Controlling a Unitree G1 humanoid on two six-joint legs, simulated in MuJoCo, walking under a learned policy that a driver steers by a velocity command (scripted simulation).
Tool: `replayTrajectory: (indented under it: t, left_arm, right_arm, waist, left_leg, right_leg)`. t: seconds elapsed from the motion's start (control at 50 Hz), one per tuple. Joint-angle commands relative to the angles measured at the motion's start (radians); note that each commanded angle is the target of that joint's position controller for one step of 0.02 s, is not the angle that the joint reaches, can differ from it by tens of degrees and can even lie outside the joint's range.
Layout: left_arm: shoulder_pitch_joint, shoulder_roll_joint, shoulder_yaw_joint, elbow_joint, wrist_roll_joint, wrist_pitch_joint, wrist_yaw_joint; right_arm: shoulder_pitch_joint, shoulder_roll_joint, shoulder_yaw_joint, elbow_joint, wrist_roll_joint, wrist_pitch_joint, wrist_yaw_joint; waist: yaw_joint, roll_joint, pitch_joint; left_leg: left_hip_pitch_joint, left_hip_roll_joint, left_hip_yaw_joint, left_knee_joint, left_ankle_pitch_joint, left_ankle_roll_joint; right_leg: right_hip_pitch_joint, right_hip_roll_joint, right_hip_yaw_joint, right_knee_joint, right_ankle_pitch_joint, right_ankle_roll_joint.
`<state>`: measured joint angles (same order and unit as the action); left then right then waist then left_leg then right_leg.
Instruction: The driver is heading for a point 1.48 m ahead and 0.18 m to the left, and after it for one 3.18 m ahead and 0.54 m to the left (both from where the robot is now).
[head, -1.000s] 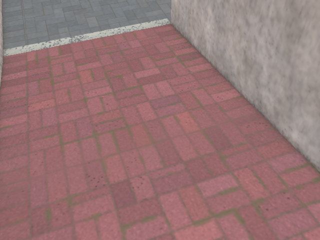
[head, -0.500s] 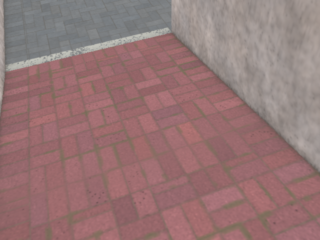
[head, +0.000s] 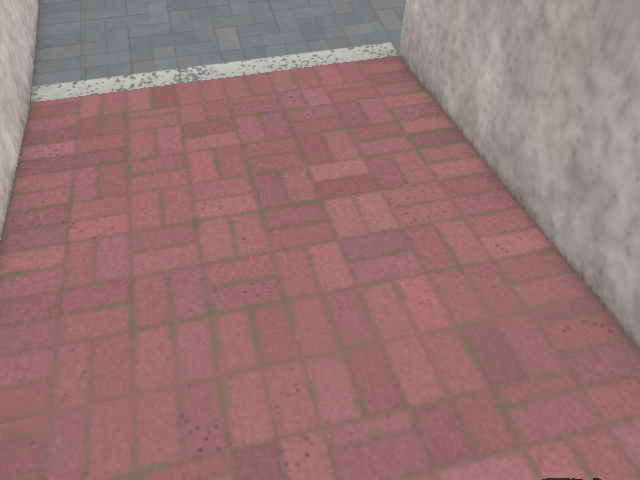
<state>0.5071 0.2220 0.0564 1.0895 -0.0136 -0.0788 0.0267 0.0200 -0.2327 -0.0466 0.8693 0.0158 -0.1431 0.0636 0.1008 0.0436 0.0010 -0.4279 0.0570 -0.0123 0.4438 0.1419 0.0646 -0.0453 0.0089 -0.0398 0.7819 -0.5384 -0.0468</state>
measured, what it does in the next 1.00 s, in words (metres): goes down: right foot 0.03 m lower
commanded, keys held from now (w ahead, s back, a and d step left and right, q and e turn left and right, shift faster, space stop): w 1.00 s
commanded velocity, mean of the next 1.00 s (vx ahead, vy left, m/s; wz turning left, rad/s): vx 0.49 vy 0.00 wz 0.00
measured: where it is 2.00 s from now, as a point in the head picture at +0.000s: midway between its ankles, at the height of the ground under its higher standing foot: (361, 280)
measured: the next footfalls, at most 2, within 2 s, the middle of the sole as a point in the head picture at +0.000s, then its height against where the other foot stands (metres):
right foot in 0.52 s outside the picture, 0.03 m lower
left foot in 1.02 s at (309, 395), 0.05 m lower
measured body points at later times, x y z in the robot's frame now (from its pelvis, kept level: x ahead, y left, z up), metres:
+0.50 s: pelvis +0.27 -0.01 -0.02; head +0.29 -0.02 +0.43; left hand +0.48 +0.23 -0.11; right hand +0.20 -0.27 -0.17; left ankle +0.11 +0.11 -0.73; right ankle +0.40 -0.12 -0.75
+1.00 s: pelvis +0.55 +0.00 -0.07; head +0.57 +0.01 +0.38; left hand +0.48 +0.26 -0.21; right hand +0.76 -0.22 -0.16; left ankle +0.67 +0.11 -0.80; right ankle +0.40 -0.12 -0.77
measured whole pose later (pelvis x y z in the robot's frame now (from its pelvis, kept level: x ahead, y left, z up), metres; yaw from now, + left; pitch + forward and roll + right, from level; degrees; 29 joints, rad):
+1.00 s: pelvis +0.55 +0.00 -0.07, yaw +1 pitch +3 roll -3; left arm 0.47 0.24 0.06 0.97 -0.02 -0.08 0.03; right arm 0.05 -0.23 -0.04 0.83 0.01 -0.12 0.05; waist 0.09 0.03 -0.04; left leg -0.48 0.04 -0.02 0.43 0.21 0.07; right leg -0.11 0.05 -0.03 0.63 -0.43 -0.07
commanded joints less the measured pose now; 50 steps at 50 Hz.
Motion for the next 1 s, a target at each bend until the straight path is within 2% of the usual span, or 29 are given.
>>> replayTrajectory:
  t: [0.02,0.04,0.06,0.08,0.1,0.12,0.14,0.18,0.2,0.24,0.32,0.42,0.48,0.5,0.52,0.54,0.56,0.58,0.6,0.62,0.64,0.66,0.7,0.76,0.84,0.92,0.94,0.98,1.0]
  left_arm:
    - [0.16,-0.023,-0.021,-0.019,0.02,-0.038,-0.021]
    - [0.198,0.013,-0.028,-0.057,-0.038,-0.066,-0.029]
    - [-0.006,0.065,-0.013,-0.113,-0.078,-0.066,-0.018]
    - [-0.167,0.111,-0.006,-0.155,-0.062,-0.052,-0.004]
    - [-0.188,0.113,0.003,-0.154,-0.029,-0.032,0.01]
    - [-0.144,0.094,0.009,-0.143,0.0,-0.017,0.015]
    - [-0.106,0.067,0.011,-0.139,0.007,-0.007,0.015]
    - [-0.123,0.049,0.014,-0.16,0.009,-0.01,0.017]
    - [-0.159,0.057,0.018,-0.177,0.012,-0.014,0.015]
    - [-0.233,0.056,0.019,-0.207,0.017,-0.024,0.003]
    - [-0.397,0.046,0.013,-0.259,0.004,-0.036,-0.026]
    - [-0.525,0.071,0.008,-0.329,0.001,-0.042,-0.058]
    - [-0.479,0.104,0.016,-0.332,0.0,-0.05,-0.061]
    - [-0.372,0.131,0.03,-0.299,0.004,-0.056,-0.06]
    - [-0.183,0.185,0.05,-0.243,0.017,-0.062,-0.056]
    - [-0.013,0.255,0.059,-0.22,0.027,-0.057,-0.049]
    - [-0.026,0.292,0.055,-0.228,0.009,-0.038,-0.053]
    - [0.021,0.26,0.061,-0.199,-0.018,-0.021,-0.052]
    - [-0.064,0.182,0.04,-0.238,-0.006,-0.018,-0.046]
    - [-0.18,0.159,0.027,-0.268,0.014,-0.017,-0.05]
    - [-0.243,0.137,0.017,-0.287,0.024,-0.021,-0.055]
    - [-0.265,0.133,0.018,-0.286,0.024,-0.023,-0.055]
    - [-0.219,0.144,0.024,-0.261,0.024,-0.032,-0.047]
    - [-0.171,0.166,0.035,-0.229,0.008,-0.031,-0.02]
    - [-0.112,0.149,0.029,-0.187,-0.007,-0.025,-0.004]
    - [-0.026,0.121,0.023,-0.147,-0.014,-0.014,0.001]
    - [-0.021,0.146,0.029,-0.144,-0.01,-0.009,0.005]
    - [-0.012,0.153,0.032,-0.142,-0.002,0.0,0.006]
    - [-0.026,0.15,0.029,-0.147,-0.002,0.005,0.002]
  right_arm:
    - [0.419,-0.204,-0.034,0.077,-0.021,0.004,0.005]
    - [0.531,-0.287,-0.066,0.104,0.022,0.024,0.013]
    - [0.49,-0.221,-0.058,0.107,0.021,0.035,-0.003]
    - [0.348,-0.153,-0.033,0.068,0.006,0.033,-0.009]
    - [0.23,-0.118,-0.012,0.032,-0.017,0.025,-0.008]
    - [0.162,-0.097,-0.005,0.019,-0.026,0.02,-0.008]
    - [0.156,-0.08,0.001,0.029,-0.026,0.019,-0.009]
    - [0.224,-0.096,-0.002,0.058,-0.028,0.012,-0.022]
    - [0.254,-0.111,-0.006,0.067,-0.03,0.012,-0.034]
    - [0.289,-0.127,-0.015,0.076,-0.016,0.019,-0.053]
    - [0.356,-0.13,-0.018,0.103,0.007,0.029,-0.07]
    - [0.453,-0.143,-0.03,0.147,0.012,0.051,-0.074]
    - [0.447,-0.164,-0.042,0.15,0.009,0.06,-0.071]
    - [0.423,-0.157,-0.039,0.141,0.006,0.061,-0.065]
    - [0.392,-0.129,-0.027,0.115,-0.002,0.055,-0.059]
    - [0.37,-0.097,-0.013,0.077,-0.021,0.04,-0.059]
    - [0.532,-0.025,0.009,0.095,-0.017,0.008,-0.049]
    - [0.492,-0.081,0.002,0.077,0.022,-0.004,-0.048]
    - [0.349,-0.145,-0.012,0.05,0.039,-0.001,-0.053]
    - [0.297,-0.141,-0.018,0.042,0.026,0.013,-0.062]
    - [0.295,-0.125,-0.025,0.051,0.0,0.029,-0.072]
    - [0.317,-0.098,-0.025,0.055,-0.012,0.042,-0.074]
    - [0.31,-0.059,-0.022,0.045,-0.019,0.049,-0.079]
    - [0.215,-0.054,-0.025,0.004,-0.022,0.033,-0.071]
    - [0.08,-0.036,-0.017,-0.039,-0.013,0.019,-0.045]
    - [-0.034,-0.051,-0.012,-0.094,-0.018,0.019,-0.016]
    - [-0.04,-0.05,-0.01,-0.107,-0.012,0.017,-0.012]
    - [-0.02,-0.075,-0.014,-0.103,-0.006,0.012,-0.005]
    - [0.05,-0.081,-0.02,-0.076,-0.006,0.008,-0.005]
  waist:
    - [-0.132,0.346,-0.306]
    - [-0.184,0.367,-0.472]
    - [-0.2,0.169,-0.317]
    - [-0.198,0.024,-0.137]
    - [-0.148,-0.045,-0.068]
    - [-0.095,-0.042,-0.029]
    - [-0.065,0.006,-0.01]
    - [-0.066,0.04,0.007]
    - [-0.072,0.027,0.005]
    - [-0.087,-0.005,0.005]
    - [-0.141,0.004,0.042]
    - [-0.184,-0.007,0.091]
    - [-0.144,-0.01,0.064]
    - [-0.089,-0.033,0.001]
    - [-0.018,-0.074,-0.128]
    - [0.032,-0.233,-0.264]
    - [-0.046,-0.422,-0.361]
    - [-0.007,-0.351,-0.363]
    - [0.007,-0.213,-0.207]
    - [-0.038,-0.09,-0.101]
    - [-0.077,-0.062,-0.049]
    - [-0.109,-0.078,-0.025]
    - [-0.115,-0.103,-0.013]
    - [-0.108,-0.088,-0.015]
    - [-0.063,-0.104,0.015]
    - [-0.015,-0.07,0.055]
    - [-0.024,-0.111,0.055]
    - [-0.038,-0.093,0.05]
    - [-0.074,-0.058,0.024]
  left_leg:
    - [0.776,0.295,-0.398,0.24,0.629,0.173]
    - [0.901,0.436,-0.747,0.015,0.056,0.344]
    - [0.789,0.388,-0.767,-0.112,-0.414,0.3]
    - [0.579,0.331,-0.65,-0.151,-0.454,0.237]
    - [0.364,0.302,-0.549,-0.164,-0.299,0.216]
    - [0.207,0.256,-0.457,-0.179,-0.185,0.199]
    - [0.128,0.217,-0.366,-0.2,-0.134,0.176]
    - [0.102,0.183,-0.266,-0.234,0.045,0.178]
    - [0.121,0.18,-0.235,-0.245,0.098,0.18]
    - [0.169,0.152,-0.167,-0.256,0.142,0.16]
    - [0.177,0.097,-0.082,-0.286,-0.019,0.12]
    - [0.36,0.168,-0.141,-0.154,-0.125,0.12]
    - [0.41,0.181,-0.161,-0.022,0.011,0.093]
    - [0.386,0.128,-0.125,0.111,0.132,0.074]
    - [0.236,0.059,-0.078,0.332,0.117,0.046]
    - [0.011,-0.045,0.013,0.694,-0.291,-0.003]
    - [-0.277,-0.147,-0.029,0.955,-0.795,-0.05]
    - [-0.431,-0.08,-0.087,1.007,-0.747,-0.051]
    - [-0.475,-0.015,-0.066,0.969,-0.66,-0.033]
    - [-0.409,0.028,-0.05,0.882,-0.558,-0.035]
    - [-0.319,0.051,-0.06,0.793,-0.504,-0.043]
    - [-0.246,0.07,-0.067,0.706,-0.466,-0.05]
    - [-0.192,0.069,-0.049,0.582,-0.376,-0.063]
    - [-0.179,0.054,-0.038,0.34,-0.111,-0.064]
    - [-0.047,-0.004,-0.009,0.09,0.235,-0.042]
    - [-0.141,-0.007,-0.023,0.009,0.162,-0.007]
    - [-0.133,0.006,-0.045,0.011,0.108,0.005]
    - [-0.102,0.0,-0.025,-0.012,0.003,0.019]
    - [0.0,-0.018,0.006,-0.063,0.018,0.031]
  right_leg:
    - [-0.625,0.034,0.082,0.82,-0.164,-0.016]
    - [-0.78,0.046,0.163,0.889,-0.111,0.003]
    - [-0.911,-0.031,0.127,0.869,0.0,0.008]
    - [-0.914,-0.074,0.099,0.791,0.105,0.003]
    - [-0.81,-0.111,0.106,0.72,0.185,0.005]
    - [-0.703,-0.139,0.132,0.611,0.234,0.005]
    - [-0.637,-0.156,0.138,0.521,0.253,0.0]
    - [-0.618,-0.156,0.116,0.381,0.313,0.003]
    - [-0.628,-0.161,0.116,0.295,0.372,0.005]
    - [-0.622,-0.156,0.106,0.096,0.526,-0.003]
    - [-0.51,-0.096,0.056,-0.193,0.807,-0.014]
    - [-0.587,-0.092,0.083,-0.32,0.711,-0.047]
    - [-0.499,-0.074,0.068,-0.356,0.577,-0.074]
    - [-0.339,-0.044,0.034,-0.379,0.616,-0.096]
    - [-0.044,-0.092,0.068,-0.286,0.774,-0.136]
    - [0.222,-0.286,0.295,-0.258,0.938,-0.198]
    - [0.455,-0.455,0.614,-0.287,1.045,-0.371]
    - [0.438,-0.458,0.736,-0.408,0.546,-0.403]
    - [0.305,-0.383,0.623,-0.449,0.4,-0.331]
    - [0.098,-0.34,0.512,-0.481,0.465,-0.282]
    - [-0.055,-0.307,0.444,-0.508,0.571,-0.266]
    - [-0.144,-0.278,0.38,-0.537,0.62,-0.248]
    - [-0.199,-0.244,0.287,-0.576,0.738,-0.243]
    - [-0.186,-0.2,0.18,-0.573,0.826,-0.217]
    - [-0.252,-0.146,0.113,-0.531,0.614,-0.172]
    - [-0.137,-0.189,0.175,-0.364,0.534,-0.163]
    - [-0.129,-0.224,0.219,-0.304,0.526,-0.167]
    - [-0.1,-0.233,0.246,-0.214,0.587,-0.159]
    - [-0.113,-0.19,0.22,-0.114,0.621,-0.142]
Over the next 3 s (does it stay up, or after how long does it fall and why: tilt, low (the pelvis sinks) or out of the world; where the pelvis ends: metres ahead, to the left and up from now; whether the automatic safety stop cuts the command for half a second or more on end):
stays up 1.42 0.10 -0.20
